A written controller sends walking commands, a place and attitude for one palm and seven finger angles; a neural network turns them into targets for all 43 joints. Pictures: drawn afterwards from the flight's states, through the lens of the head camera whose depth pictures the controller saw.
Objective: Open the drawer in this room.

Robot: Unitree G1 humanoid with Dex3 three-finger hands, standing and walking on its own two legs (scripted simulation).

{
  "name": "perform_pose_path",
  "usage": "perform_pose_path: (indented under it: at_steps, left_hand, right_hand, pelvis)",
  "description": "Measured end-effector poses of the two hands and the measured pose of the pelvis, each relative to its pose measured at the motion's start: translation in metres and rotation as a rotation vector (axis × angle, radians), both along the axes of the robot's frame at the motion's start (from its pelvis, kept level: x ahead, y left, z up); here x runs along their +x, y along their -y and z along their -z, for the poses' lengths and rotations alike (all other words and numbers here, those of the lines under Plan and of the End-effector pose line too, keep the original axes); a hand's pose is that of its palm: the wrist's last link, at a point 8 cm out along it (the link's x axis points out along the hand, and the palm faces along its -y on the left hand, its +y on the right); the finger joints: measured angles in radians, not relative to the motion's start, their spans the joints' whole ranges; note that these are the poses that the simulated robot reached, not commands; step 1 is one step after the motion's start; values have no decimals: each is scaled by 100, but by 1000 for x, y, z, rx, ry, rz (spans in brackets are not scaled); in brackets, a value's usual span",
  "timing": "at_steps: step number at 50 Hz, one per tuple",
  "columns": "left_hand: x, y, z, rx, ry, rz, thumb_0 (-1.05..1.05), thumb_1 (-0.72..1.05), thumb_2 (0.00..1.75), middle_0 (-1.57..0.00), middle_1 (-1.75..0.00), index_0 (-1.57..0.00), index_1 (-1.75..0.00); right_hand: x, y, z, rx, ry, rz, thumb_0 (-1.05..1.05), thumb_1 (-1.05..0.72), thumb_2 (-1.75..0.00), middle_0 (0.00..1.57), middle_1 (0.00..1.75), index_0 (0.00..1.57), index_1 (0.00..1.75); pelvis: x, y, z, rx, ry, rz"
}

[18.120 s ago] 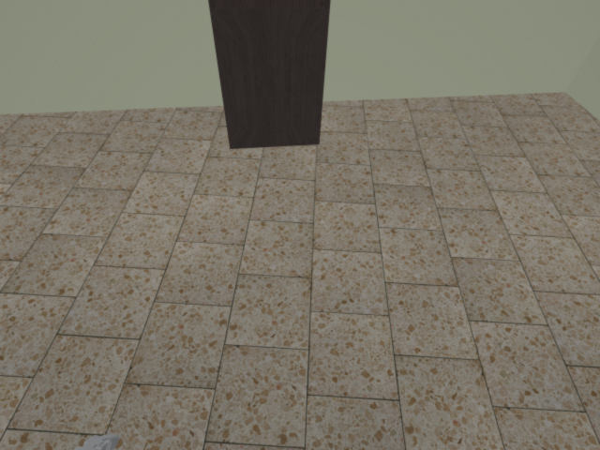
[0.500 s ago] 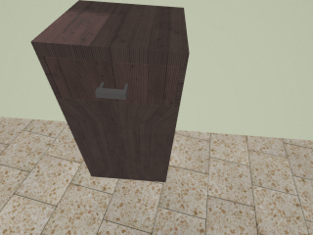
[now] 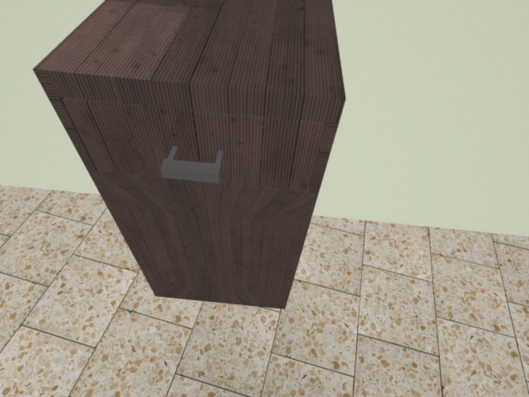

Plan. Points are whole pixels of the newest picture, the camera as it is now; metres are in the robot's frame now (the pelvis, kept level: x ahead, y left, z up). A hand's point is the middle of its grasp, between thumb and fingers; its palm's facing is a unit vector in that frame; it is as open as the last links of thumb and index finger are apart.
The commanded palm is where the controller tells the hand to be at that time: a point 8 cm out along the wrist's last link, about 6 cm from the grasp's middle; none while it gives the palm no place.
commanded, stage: come to a stop and stand still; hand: left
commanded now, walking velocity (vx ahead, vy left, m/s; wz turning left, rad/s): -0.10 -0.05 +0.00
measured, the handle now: (194, 162) +0.50 +0.18 +0.04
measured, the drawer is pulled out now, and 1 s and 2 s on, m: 0.00 0.00 0.00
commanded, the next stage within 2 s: look again from close up in 1.38 s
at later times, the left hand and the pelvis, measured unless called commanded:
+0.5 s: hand out of the picture -0.01 +0.14 -0.17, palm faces +0.03 -0.98 -0.18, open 7.3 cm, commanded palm none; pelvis -0.01 -0.03 +0.01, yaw +1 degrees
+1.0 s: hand out of the picture +0.02 +0.19 -0.17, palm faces +0.02 -0.98 -0.21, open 7.4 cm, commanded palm none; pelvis -0.01 +0.01 +0.00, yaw +0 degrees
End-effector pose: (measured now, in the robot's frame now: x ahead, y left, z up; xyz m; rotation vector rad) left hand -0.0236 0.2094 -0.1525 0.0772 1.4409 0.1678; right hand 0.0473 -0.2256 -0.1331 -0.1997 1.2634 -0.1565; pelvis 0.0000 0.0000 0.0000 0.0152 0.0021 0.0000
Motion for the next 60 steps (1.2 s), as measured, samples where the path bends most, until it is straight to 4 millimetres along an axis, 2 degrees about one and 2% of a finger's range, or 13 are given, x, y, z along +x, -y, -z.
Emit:
perform_pose_path:
  at_steps: [5,10,17,25,29,32,37,42,46,53,60]
  left_hand:
    - [15,-3,-10,45,43,38,0,91,90,-20,-30,-20,-30]
    - [25,0,-15,73,105,55,0,91,90,-20,-30,-20,-30]
    - [28,7,-17,68,135,56,0,93,90,-20,-30,-20,-30]
    - [11,18,-15,33,83,56,0,93,90,-20,-30,-20,-30]
    - [6,14,-14,42,59,69,0,92,90,-20,-30,-20,-30]
    - [9,5,-11,56,58,64,0,91,90,-20,-30,-20,-30]
    - [26,-9,-8,68,96,63,0,91,90,-20,-30,-20,-30]
    - [41,-19,-11,76,150,71,0,91,90,-20,-30,-20,-30]
    - [45,-25,-12,75,175,79,0,91,90,-20,-30,-20,-30]
    - [33,-30,-13,64,165,84,0,91,90,-20,-30,-20,-30]
    - [5,-31,-13,51,106,71,0,91,90,-20,-30,-20,-30]
  right_hand:
    - [11,6,3,31,38,15,1,-93,-90,20,30,20,30]
    - [7,15,5,52,49,28,0,-92,-90,20,30,20,30]
    - [-17,27,3,42,3,32,0,-93,-90,19,30,20,30]
    - [-55,24,3,52,-113,30,0,-92,-90,19,30,20,30]
    - [-61,25,7,40,-115,38,0,-91,-90,19,30,20,30]
    - [-58,22,9,31,-111,41,1,-91,-90,19,30,20,30]
    - [-44,12,7,24,-71,40,1,-91,-90,19,30,20,30]
    - [-28,6,6,15,-27,32,1,-92,-90,20,30,20,30]
    - [-19,4,2,12,9,23,1,-92,-90,20,30,20,30]
    - [-16,-3,-3,18,36,9,1,-91,-90,19,30,20,30]
    - [-29,-8,-4,20,8,14,0,-91,-90,20,30,20,30]
  pelvis:
    - [-7,10,-2,-9,-10,10]
    - [-14,20,-1,-9,-2,3]
    - [-13,25,-4,-10,18,-6]
    - [-10,27,-8,-14,23,-15]
    - [-8,23,-2,-29,6,-25]
    - [-3,18,1,-30,5,-28]
    - [2,10,3,-26,18,-16]
    - [-2,3,3,-31,26,-9]
    - [-7,-2,2,-30,31,-5]
    - [-15,-9,-1,-31,34,-4]
    - [-21,-15,-4,-31,34,-4]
